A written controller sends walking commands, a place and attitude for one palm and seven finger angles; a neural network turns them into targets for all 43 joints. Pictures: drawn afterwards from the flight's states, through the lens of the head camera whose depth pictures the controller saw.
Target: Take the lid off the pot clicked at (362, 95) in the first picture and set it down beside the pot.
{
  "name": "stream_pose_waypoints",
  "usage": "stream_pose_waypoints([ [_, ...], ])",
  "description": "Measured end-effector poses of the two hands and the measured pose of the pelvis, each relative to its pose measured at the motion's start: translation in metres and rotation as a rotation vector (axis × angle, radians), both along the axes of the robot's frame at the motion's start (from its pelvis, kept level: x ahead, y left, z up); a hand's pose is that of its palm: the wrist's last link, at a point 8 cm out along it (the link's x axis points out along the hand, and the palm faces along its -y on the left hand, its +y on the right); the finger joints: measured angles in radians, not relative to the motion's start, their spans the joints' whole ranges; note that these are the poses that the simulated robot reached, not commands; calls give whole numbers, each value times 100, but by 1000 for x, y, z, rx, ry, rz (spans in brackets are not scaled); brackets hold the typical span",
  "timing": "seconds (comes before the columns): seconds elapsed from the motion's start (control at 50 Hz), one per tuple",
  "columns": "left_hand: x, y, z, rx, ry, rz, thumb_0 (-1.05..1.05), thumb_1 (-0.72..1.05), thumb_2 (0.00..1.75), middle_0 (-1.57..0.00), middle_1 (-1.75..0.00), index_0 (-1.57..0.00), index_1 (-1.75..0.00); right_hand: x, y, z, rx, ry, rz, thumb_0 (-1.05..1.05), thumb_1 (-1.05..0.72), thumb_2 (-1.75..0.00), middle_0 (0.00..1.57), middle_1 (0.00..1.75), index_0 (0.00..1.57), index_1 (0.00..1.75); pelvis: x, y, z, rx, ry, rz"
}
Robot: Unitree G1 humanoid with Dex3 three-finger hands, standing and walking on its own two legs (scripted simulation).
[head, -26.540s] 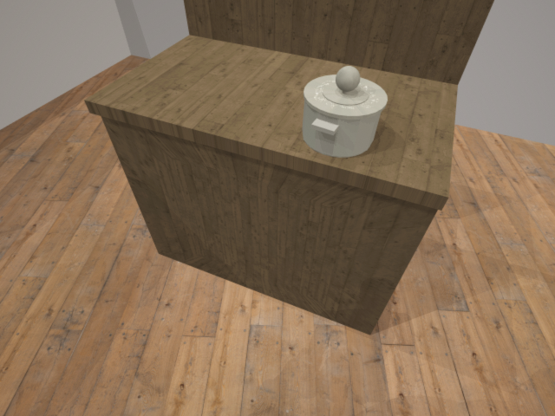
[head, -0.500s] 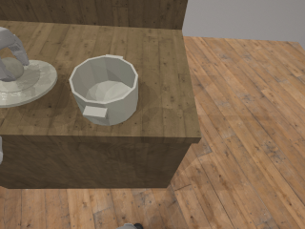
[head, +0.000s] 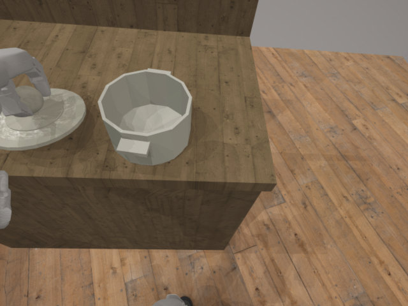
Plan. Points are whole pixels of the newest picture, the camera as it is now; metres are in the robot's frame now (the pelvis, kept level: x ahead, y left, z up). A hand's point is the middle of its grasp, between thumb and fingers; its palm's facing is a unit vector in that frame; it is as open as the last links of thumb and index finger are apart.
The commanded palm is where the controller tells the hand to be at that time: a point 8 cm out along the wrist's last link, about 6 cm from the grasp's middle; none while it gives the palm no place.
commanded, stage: lower the lid onto the table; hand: left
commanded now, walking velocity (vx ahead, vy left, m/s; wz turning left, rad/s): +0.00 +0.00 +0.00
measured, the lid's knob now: (27, 99) +0.48 +0.34 +0.10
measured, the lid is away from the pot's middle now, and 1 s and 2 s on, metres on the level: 0.22 0.23 0.22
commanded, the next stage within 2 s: open the fingers wide in 0.48 s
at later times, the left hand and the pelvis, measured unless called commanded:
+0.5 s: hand (26, 112) +0.45 +0.32 +0.10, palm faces -0.47 -0.14 -0.87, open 8.3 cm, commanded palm +0.49 +0.32 +0.17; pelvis -0.01 +0.00 -0.01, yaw +0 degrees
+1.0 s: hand (21, 125) +0.42 +0.33 +0.09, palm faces -0.43 -0.10 -0.90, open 8.3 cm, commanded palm +0.46 +0.32 +0.16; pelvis -0.01 -0.01 -0.01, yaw +0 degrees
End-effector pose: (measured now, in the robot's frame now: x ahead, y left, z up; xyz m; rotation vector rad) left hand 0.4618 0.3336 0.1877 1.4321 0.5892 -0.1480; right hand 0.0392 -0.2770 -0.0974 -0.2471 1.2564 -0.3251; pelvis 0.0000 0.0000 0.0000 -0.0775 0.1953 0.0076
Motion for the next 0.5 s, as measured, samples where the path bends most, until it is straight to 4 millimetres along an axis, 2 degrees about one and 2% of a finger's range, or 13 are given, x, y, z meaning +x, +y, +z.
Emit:
stream_pose_waypoints([
  [0.1,-6,1,-2,-2,-9,-11,0,14,87,-66,-92,-63,-88,-3,0,-1,-1,4,8,1,-91,-90,21,30,21,30,-3,0,-1,-2,-2,4],
  [0.26,-14,2,-18,17,41,0,-1,14,87,-66,-92,-63,-88,-14,-3,-3,-14,28,6,1,-91,-90,21,30,21,30,-8,-1,-3,-4,-3,6],
  [0.5,-8,-8,-26,3,36,-29,-1,13,87,-66,-93,-63,-88,-33,-9,-4,-47,40,-23,1,-91,-90,21,30,21,30,-9,-3,-7,-5,7,-5],
])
